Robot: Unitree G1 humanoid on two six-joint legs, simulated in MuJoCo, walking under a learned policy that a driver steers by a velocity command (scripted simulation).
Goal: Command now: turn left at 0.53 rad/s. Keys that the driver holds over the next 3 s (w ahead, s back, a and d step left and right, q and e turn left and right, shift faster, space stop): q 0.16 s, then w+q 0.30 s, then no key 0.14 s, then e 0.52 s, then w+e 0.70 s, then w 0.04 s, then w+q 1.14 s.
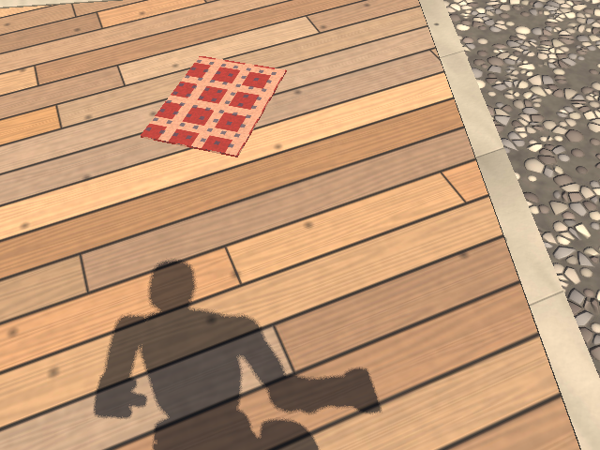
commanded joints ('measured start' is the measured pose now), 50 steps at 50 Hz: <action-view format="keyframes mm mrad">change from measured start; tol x32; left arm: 1 -123 122 21 -110 -2 -34 10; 50 -94 154 11 -122 -39 -18 -13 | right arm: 1 67 -147 -54 -27 -1 -4 -8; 50 56 -69 17 -110 -29 -35 8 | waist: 1 -47 -147 -1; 20 -5 -142 -26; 23 -106 295 -113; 45 35 -310 -414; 50 -19 -79 -72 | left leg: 1 -184 37 -11 322 17 -22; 21 355 23 306 -400 172 99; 24 688 443 -573 -672 18 427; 30 404 244 -3 -604 938 249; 42 458 222 169 -305 1136 152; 43 383 165 200 -129 1033 102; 45 -100 -109 101 503 -198 -35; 50 -48 58 80 230 15 -21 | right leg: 1 62 -310 310 -286 86 -151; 19 150 -360 -2 -314 -118 -138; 24 -701 -50 43 716 -332 66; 42 -112 20 -57 -23 227 -29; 44 329 -236 311 -26 881 -209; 45 496 -424 680 -117 890 -409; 50 -70 -194 353 -274 133 -204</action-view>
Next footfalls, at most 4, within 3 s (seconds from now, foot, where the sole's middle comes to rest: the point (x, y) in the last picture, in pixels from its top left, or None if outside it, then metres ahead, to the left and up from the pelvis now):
0.44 left None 0.03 0.17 -0.77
0.86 right None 0.33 0.09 -0.77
1.24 left None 0.27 0.31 -0.77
1.74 right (327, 445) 0.49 0.00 -0.77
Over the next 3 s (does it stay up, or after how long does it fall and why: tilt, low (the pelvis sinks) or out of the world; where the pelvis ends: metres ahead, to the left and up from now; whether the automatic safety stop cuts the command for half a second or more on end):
stays up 1.07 -0.03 0.01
